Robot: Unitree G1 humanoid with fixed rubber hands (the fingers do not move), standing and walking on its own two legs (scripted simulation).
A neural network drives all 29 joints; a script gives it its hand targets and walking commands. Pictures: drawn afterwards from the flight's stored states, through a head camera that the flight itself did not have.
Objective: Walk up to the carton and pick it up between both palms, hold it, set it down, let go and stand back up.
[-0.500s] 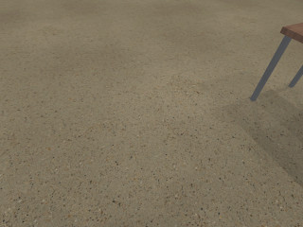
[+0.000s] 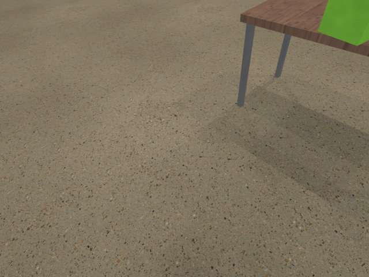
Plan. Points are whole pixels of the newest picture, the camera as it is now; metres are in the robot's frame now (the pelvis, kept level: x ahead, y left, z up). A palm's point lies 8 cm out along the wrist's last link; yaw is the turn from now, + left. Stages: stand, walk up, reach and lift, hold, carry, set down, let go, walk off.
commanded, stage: walk up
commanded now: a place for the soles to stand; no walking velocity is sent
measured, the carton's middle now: (361, 3) +1.21 -0.73 +0.08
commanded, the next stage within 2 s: none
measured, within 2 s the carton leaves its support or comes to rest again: neither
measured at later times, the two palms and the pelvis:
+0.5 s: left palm (118, 191) +0.38 +0.24 -0.11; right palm (316, 234) +0.25 -0.28 -0.08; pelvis +0.26 -0.01 +0.01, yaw -21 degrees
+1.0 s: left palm (197, 117) +0.67 +0.00 -0.08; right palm (343, 211) +0.33 -0.39 -0.12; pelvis +0.45 -0.15 +0.00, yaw -36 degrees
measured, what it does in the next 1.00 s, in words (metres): walks ahead, turning right: left foot, then right foot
